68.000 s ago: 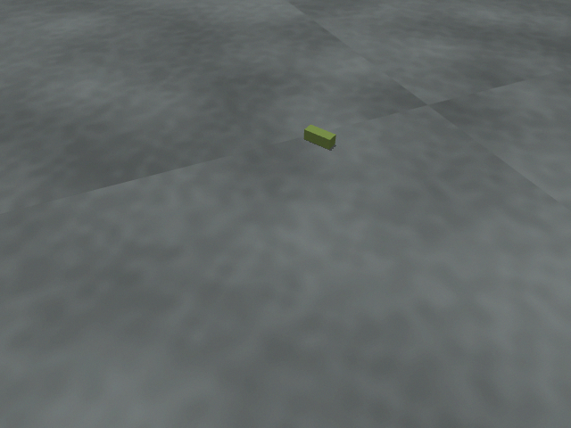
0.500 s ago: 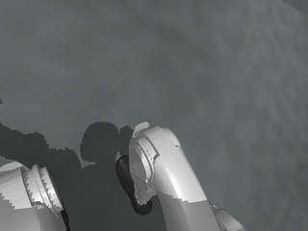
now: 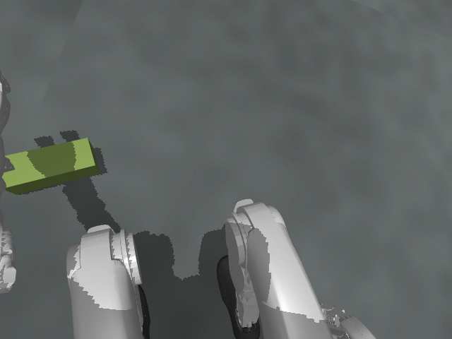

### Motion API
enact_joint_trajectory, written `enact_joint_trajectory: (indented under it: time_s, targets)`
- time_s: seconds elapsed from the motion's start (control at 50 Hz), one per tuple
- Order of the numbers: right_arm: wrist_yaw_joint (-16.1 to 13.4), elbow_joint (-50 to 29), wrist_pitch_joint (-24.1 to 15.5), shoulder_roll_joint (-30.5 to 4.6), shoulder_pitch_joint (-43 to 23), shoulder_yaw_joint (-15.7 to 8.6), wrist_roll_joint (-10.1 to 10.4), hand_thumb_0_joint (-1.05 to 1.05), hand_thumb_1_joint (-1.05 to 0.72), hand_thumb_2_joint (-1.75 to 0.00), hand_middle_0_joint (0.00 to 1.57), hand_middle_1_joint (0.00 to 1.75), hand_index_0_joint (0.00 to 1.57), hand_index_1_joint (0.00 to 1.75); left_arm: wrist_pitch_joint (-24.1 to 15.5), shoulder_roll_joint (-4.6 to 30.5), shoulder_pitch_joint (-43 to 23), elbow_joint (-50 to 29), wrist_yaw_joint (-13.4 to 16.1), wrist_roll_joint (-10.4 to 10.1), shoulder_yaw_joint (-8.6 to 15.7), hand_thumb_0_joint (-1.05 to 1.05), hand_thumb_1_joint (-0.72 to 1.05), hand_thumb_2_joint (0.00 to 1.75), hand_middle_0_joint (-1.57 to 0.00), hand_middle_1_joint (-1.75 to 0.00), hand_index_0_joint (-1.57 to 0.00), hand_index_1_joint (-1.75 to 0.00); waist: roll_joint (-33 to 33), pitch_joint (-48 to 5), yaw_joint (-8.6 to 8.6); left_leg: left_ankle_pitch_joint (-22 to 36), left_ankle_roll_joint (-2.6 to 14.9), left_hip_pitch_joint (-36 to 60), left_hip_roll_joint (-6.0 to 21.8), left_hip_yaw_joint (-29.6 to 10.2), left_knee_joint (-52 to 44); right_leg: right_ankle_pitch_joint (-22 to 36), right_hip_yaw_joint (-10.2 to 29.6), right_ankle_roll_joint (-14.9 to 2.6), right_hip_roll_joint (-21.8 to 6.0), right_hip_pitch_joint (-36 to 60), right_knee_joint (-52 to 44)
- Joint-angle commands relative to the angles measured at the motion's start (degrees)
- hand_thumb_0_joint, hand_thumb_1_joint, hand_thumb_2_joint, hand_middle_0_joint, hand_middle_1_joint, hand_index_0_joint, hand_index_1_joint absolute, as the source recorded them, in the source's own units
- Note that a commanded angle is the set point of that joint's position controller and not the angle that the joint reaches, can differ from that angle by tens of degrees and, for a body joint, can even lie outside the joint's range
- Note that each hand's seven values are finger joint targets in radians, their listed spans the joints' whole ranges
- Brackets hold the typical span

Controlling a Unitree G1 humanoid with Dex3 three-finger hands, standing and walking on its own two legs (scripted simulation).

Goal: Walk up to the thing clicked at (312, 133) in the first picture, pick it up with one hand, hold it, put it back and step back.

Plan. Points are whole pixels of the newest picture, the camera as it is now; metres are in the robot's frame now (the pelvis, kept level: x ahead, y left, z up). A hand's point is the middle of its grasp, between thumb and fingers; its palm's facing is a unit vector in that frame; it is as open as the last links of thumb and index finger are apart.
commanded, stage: withdraw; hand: left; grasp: from above
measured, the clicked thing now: (52, 166) +0.48 +0.30 -0.31
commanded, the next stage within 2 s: home in 0.44 s
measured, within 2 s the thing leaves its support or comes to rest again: neither
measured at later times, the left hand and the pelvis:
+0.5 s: hand (22, 150) +0.47 +0.31 -0.17, palm faces -0.46 -0.08 -0.89, open 14.0 cm; pelvis -0.01 -0.01 -0.01, yaw +2 degrees
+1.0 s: hand out of the picture +0.39 +0.30 -0.02, palm faces -0.34 -0.49 -0.80, open 9.1 cm; pelvis +0.00 +0.00 +0.10, yaw +5 degrees
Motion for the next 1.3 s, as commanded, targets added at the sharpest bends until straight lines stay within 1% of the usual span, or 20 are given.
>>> enact_joint_trajectory:
  time_s: [0.0,0.06,0.12,0.2,0.3,0.42,0.46,0.56,0.64,0.7,0.76,0.86,0.92,1.0,1.08,1.12,1.14,1.18,1.26,1.28]
  targets:
    - [-3.0,-0.4,2.1,-15.8,13.6,-6.9,1.8,0.0,-0.89,-0.9,0.2,0.3,0.2,0.3,-0.1,2.9,-17.6,-9.0,-6.8,-3.0,-3.9,0.0,-0.52,1.02,-0.08,-1.01,-0.07,-1.01,12.6,-30.2,-3.77,5.1,1.5,25.6,-0.1,3.7,-19.1,7.8,-2.5,-4.26,2.2,20.4,-17.8]
    - [-5.3,-1.0,3.3,-14.6,13.6,-6.7,2.2,0.0,-0.89,-0.9,0.2,0.3,0.2,0.3,-2.0,3.4,-19.2,-9.7,-10.0,-3.5,-4.1,0.0,-0.51,1.02,-0.08,-1.01,-0.07,-1.02,8.6,-30.2,-3.25,6.6,1.63,24.0,-0.6,4.8,-18.7,8.1,-1.2,-4.19,1.9,23.8,-19.1]
    - [-7.3,-1.5,4.0,-13.9,13.3,-5.8,2.2,0.0,-0.89,-0.9,0.2,0.3,0.2,0.3,-4.3,5.4,-21.0,-8.7,-10.3,-2.0,-3.1,0.0,-0.5,1.02,-0.08,-1.01,-0.07,-1.01,6.7,-30.2,-2.81,7.4,1.74,22.9,-1.0,5.4,-17.6,8.4,-0.5,-4.04,1.4,23.6,-19.3]
    - [-8.6,-2.0,4.9,-12.9,11.2,-4.3,1.6,0.0,-0.89,-0.9,0.2,0.3,0.2,0.3,-7.1,12.4,-22.2,-5.2,-6.6,2.1,0.8,0.0,-0.51,1.02,-0.07,-1.0,-0.07,-1.01,10.4,-30.7,-0.01,6.9,1.4,23.1,-1.4,6.2,-18.0,6.1,0.5,-4.5,1.3,21.9,-17.6]
    - [-8.6,-1.3,4.7,-12.7,10.7,-2.7,0.4,0.0,-0.88,-0.89,0.2,0.3,0.2,0.3,-8.7,12.4,-24.7,3.2,-0.8,6.2,0.8,0.0,-0.52,1.01,-0.07,-1.01,-0.07,-1.01,13.5,-29.9,-2.12,5.3,1.4,22.5,-1.5,6.5,-17.1,4.6,0.6,-4.43,1.5,19.3,-16.1]
    - [-8.7,-0.5,3.4,-14.4,12.4,-2.1,-1.0,0.0,-0.89,-0.89,0.2,0.3,0.2,0.3,-9.0,18.3,-31.6,2.9,3.9,7.7,3.9,0.0,-0.51,1.0,-0.07,-1.0,-0.07,-1.0,18.3,-35.9,-3.34,6.8,1.16,25.8,-1.0,5.9,-14.5,6.7,-0.7,-4.17,1.0,18.2,-13.0]
    - [-8.7,-0.7,2.7,-14.2,12.7,-2.4,-1.3,0.0,-0.89,-0.89,0.2,0.3,0.2,0.3,-8.8,19.2,-30.0,2.4,4.6,7.7,4.9,0.0,-0.52,0.99,-0.07,-1.0,-0.08,-1.0,20.4,-36.5,-3.13,6.9,0.88,26.8,-0.8,5.8,-14.3,6.7,-0.8,-4.31,1.0,18.0,-11.9]
    - [-8.2,-1.2,2.5,-14.7,14.3,-4.1,-0.5,0.0,-0.88,-0.89,0.2,0.3,0.2,0.3,-6.8,19.0,-27.5,-9.1,4.1,5.8,6.7,0.0,-0.39,0.88,-0.18,-0.9,-0.19,-0.89,28.4,-48.1,-0.25,12.9,0.19,36.7,-0.6,6.0,-16.2,13.4,-2.4,-4.66,0.4,18.8,-10.4]
    - [-7.8,-0.6,3.5,-14.7,16.6,-6.6,0.7,0.0,-0.88,-0.9,0.2,0.3,0.2,0.3,-3.7,15.6,-22.0,-11.7,1.4,2.0,6.2,0.0,-0.07,0.92,-0.24,-0.62,-0.22,-0.64,27.4,-47.2,0.6,15.6,0.07,39.1,-0.6,5.4,-18.9,14.8,-3.0,-4.72,0.2,17.4,-12.1]
    - [-7.6,-1.2,4.7,-13.7,17.8,-8.1,1.9,0.0,-0.89,-0.9,0.2,0.3,0.2,0.3,-1.5,13.8,-16.5,-16.9,-1.8,-2.5,6.9,0.0,0.11,0.86,-0.22,-0.52,-0.2,-0.53,23.5,-49.6,3.07,15.5,0.77,38.3,-0.9,6.5,-21.3,14.9,-1.5,-4.41,0.3,23.7,-15.6]
    - [-7.5,-2.6,5.5,-12.6,17.6,-10.1,3.6,0.0,-0.89,-0.9,0.2,0.3,0.2,0.3,0.4,8.3,-7.2,-23.4,-6.5,-9.3,6.1,0.0,0.34,0.84,-0.21,-0.42,-0.2,-0.43,20.0,-50.3,5.58,16.2,1.14,41.0,-0.9,6.5,-25.1,14.7,-0.4,-4.25,0.2,27.1,-19.1]
    - [-8.5,-4.4,6.4,-11.4,13.8,-10.3,5.7,0.0,-0.9,-0.9,0.2,0.3,0.2,0.3,3.3,1.2,6.9,-33.4,-13.4,-20.6,5.4,0.0,0.74,0.89,-0.2,-0.34,-0.2,-0.34,9.1,-39.9,5.61,14.6,2.1,37.4,-0.7,5.8,-29.7,14.7,0.5,-3.93,0.3,31.3,-25.9]
    - [-9.4,-6.2,6.2,-10.7,11.7,-10.8,6.4,0.0,-0.9,-0.9,0.2,0.3,0.2,0.3,3.8,-1.4,12.0,-42.8,-15.9,-26.5,5.2,0.0,0.9,0.9,-0.2,-0.3,-0.2,-0.3,7.9,-40.1,6.9,14.3,1.98,42.5,-0.3,5.2,-33.4,14.2,1.4,-3.92,-0.2,34.6,-29.6]
    - [-10.5,-8.4,4.9,-9.1,8.2,-11.7,7.3,0.0,-0.9,-0.9,0.2,0.3,0.2,0.3,4.3,-4.3,18.6,-53.9,-16.1,-33.1,6.2,0.0,0.9,0.9,-0.2,-0.3,-0.2,-0.3,9.0,-40.7,8.67,10.1,1.72,47.8,-0.1,5.2,-39.2,11.3,2.3,-3.64,-0.6,39.4,-34.5]
    - [-12.2,-9.4,3.6,-8.6,5.2,-11.6,8.3,0.0,-0.9,-0.9,0.2,0.3,0.2,0.3,6.4,-6.1,23.6,-60.7,-14.4,-37.1,7.2,0.0,0.9,0.9,-0.2,-0.3,-0.2,-0.3,11.1,-38.7,9.62,5.8,1.2,54.9,0.2,4.1,-46.8,8.7,3.1,-3.46,-1.0,42.4,-39.4]
    - [-13.2,-9.8,2.6,-7.9,4.1,-11.4,8.7,0.0,-0.9,-0.9,0.2,0.3,0.2,0.3,7.8,-10.2,28.2,-61.9,-13.8,-39.6,5.3,0.0,0.9,0.9,-0.2,-0.3,-0.2,-0.3,10.4,-36.0,8.72,4.3,1.1,57.2,0.0,3.9,-50.0,7.7,3.4,-3.31,-1.0,44.7,-42.5]
    - [-13.7,-9.8,2.0,-7.9,3.4,-11.2,8.9,0.0,-0.9,-0.9,0.2,0.3,0.2,0.3,8.6,-10.1,30.1,-62.5,-13.4,-40.9,6.1,0.0,0.9,0.9,-0.2,-0.3,-0.2,-0.3,9.7,-35.6,9.03,3.1,1.14,58.4,-0.1,3.3,-51.6,6.8,3.6,-3.22,-1.1,45.9,-43.8]
    - [-14.6,-10.0,0.9,-7.4,2.3,-11.2,9.1,0.0,-0.9,-0.9,0.2,0.3,0.2,0.3,10.0,-13.2,34.4,-64.7,-13.4,-44.3,4.9,0.0,0.9,0.9,-0.2,-0.3,-0.2,-0.3,9.8,-33.3,8.85,2.9,0.97,61.2,-0.1,3.2,-54.7,6.3,3.9,-3.19,-1.1,47.9,-46.7]
    - [-16.2,-11.2,-0.9,-6.7,0.1,-10.4,9.5,0.0,-0.9,-0.9,0.2,0.3,0.2,0.3,13.0,-15.4,41.1,-67.7,-13.1,-50.6,4.5,0.0,0.9,0.9,-0.2,-0.3,-0.2,-0.3,7.7,-28.6,8.66,0.6,1.13,65.4,-0.2,2.4,-60.2,4.6,4.6,-2.9,-1.1,52.9,-52.7]
    - [-16.5,-11.7,-1.3,-6.4,-0.1,-10.1,9.6,0.0,-0.9,-0.9,0.2,0.3,0.2,0.3,13.7,-15.0,42.8,-68.2,-12.8,-52.4,5.7,0.0,0.9,0.9,-0.2,-0.3,-0.2,-0.3,6.7,-28.5,9.14,1.0,1.24,66.7,-0.3,3.0,-61.0,4.5,5.1,-2.91,-1.1,55.4,-54.7]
